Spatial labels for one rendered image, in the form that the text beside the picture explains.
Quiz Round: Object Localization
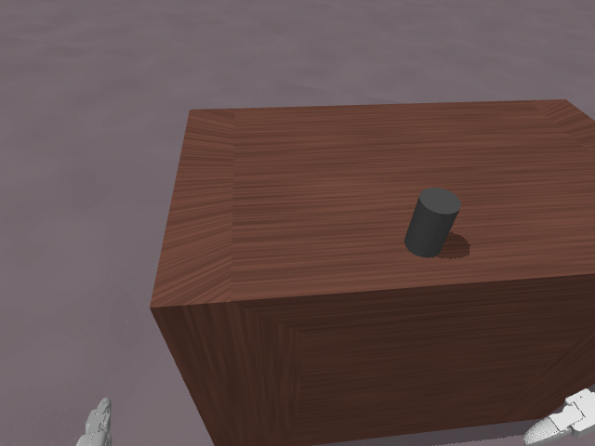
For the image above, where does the left robot hand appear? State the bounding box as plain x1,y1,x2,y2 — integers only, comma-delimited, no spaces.
76,398,112,446

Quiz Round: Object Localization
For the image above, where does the can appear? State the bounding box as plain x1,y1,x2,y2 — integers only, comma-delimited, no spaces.
404,188,461,258

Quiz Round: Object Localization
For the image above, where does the right robot hand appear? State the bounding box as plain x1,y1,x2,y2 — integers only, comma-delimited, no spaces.
523,388,595,446

